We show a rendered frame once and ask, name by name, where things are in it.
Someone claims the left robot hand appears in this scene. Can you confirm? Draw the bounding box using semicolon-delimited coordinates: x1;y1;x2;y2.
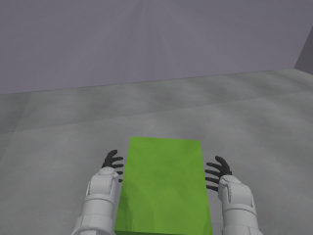
102;149;123;183

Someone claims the left robot forearm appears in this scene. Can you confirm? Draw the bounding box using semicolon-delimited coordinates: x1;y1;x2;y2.
70;166;119;235

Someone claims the right robot hand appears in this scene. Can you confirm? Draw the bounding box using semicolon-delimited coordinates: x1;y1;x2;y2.
205;156;232;192

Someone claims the right robot forearm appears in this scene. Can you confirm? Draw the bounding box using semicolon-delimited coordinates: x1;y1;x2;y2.
218;174;263;235

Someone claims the carton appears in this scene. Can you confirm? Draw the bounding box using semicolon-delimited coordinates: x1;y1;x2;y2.
113;136;213;235

